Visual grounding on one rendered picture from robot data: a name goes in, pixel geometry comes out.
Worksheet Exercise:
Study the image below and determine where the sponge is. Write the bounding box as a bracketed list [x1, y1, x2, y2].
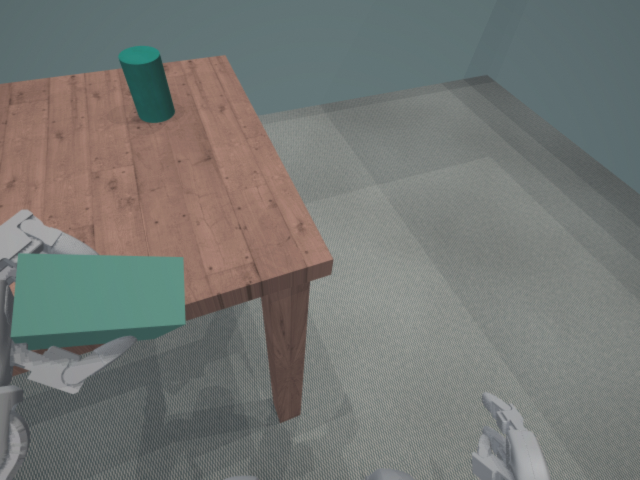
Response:
[11, 253, 186, 350]

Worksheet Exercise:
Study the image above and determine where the left robot hand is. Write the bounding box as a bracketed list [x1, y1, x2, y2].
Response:
[0, 210, 137, 394]

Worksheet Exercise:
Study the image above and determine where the table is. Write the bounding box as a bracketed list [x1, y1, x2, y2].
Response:
[0, 55, 333, 423]

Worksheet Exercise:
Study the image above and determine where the left robot forearm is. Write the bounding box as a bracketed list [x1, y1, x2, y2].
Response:
[0, 385, 30, 480]

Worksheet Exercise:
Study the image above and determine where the right robot hand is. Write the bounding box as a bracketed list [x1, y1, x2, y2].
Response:
[472, 392, 551, 480]

